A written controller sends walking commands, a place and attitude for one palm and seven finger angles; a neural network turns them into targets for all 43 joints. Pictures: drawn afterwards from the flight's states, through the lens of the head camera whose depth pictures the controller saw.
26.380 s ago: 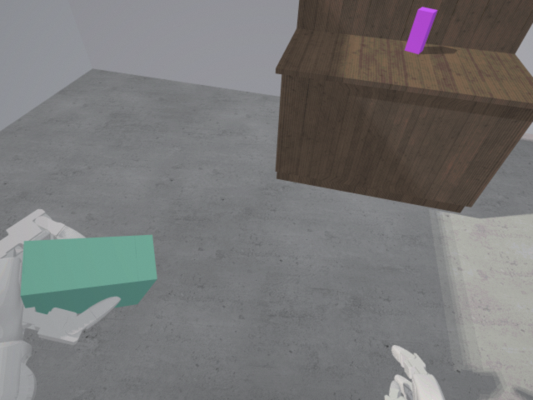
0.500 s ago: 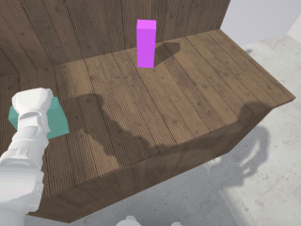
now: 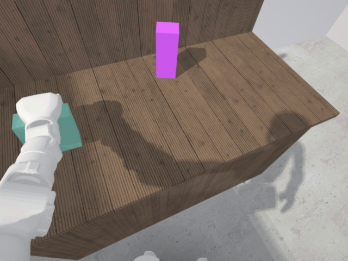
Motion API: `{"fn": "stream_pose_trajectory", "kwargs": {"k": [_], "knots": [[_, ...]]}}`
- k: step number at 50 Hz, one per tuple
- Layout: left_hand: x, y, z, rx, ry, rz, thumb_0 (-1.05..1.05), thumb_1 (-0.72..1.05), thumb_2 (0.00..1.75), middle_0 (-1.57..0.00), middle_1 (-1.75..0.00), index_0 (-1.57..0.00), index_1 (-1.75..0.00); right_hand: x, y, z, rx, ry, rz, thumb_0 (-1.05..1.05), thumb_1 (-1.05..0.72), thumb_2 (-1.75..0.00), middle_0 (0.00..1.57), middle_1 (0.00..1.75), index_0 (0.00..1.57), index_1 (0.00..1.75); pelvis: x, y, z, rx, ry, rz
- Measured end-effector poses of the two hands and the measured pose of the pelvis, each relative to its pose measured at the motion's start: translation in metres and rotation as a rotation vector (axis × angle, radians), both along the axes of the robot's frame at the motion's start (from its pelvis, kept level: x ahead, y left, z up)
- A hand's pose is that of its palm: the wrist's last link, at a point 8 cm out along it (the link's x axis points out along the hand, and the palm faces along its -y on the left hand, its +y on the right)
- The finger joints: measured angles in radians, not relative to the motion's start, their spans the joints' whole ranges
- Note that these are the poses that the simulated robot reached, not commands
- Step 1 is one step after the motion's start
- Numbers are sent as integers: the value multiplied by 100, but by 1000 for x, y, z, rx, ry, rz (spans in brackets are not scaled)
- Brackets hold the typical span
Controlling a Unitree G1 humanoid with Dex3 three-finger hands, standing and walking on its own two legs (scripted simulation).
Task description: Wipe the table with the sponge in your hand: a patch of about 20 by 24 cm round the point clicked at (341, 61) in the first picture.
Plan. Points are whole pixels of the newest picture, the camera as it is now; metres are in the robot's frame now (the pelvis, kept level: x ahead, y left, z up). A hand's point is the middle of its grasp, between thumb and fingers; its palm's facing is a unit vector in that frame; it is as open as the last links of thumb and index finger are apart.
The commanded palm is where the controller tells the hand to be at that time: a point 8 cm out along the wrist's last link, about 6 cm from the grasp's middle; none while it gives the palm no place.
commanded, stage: slide across to the middle lane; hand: left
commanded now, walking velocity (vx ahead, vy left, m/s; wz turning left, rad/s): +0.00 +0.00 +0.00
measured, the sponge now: (53, 136) +0.42 +0.32 -0.03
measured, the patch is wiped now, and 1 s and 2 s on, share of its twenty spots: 0.60 0.70 0.75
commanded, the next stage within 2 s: wipe back along the middle lane in 0.32 s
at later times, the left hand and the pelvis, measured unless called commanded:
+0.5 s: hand (72, 119) +0.45 +0.27 +0.02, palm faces -0.13 +0.00 -0.99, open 9.4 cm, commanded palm +0.43 +0.23 +0.06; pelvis +0.03 -0.01 +0.01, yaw +0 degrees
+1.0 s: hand (78, 128) +0.42 +0.25 +0.01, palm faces -0.09 +0.00 -1.00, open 9.4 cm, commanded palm +0.38 +0.22 +0.05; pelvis +0.03 -0.01 +0.02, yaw -1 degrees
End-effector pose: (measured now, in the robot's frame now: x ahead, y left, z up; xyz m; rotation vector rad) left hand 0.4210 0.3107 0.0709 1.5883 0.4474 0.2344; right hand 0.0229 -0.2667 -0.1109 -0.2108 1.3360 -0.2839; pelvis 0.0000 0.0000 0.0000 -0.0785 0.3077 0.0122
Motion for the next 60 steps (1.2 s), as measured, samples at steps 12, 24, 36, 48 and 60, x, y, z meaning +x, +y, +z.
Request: {"fn": "stream_pose_trajectory", "kwargs": {"k": [12,24,36,48,60], "knots": [[13,-31,1,-19,-9,-29,0,-50,114,-80,-138,-81,-140,60,8,1,48,-92,40,1,-90,-89,20,30,21,30,17,0,7,8,-12,-1],[15,-51,1,-16,-14,-18,0,-49,114,-80,-138,-80,-141,90,5,4,69,-118,60,1,-90,-89,20,30,21,30,25,-8,10,17,-22,-1],[7,-58,-1,-17,-28,-22,-1,-46,111,-78,-139,-78,-142,77,-8,9,59,-92,24,1,-90,-89,20,30,20,30,28,-13,14,23,-36,-17],[-11,-70,-1,-18,-48,-27,-1,-44,110,-77,-139,-77,-142,93,1,9,83,-136,33,1,-91,-89,20,30,20,30,26,-10,15,27,-62,-17],[-37,-81,0,-33,-73,-24,-1,-43,109,-76,-140,-77,-143,135,20,21,114,-248,97,1,-90,-89,20,30,20,30,24,-7,18,32,-103,-9]]}}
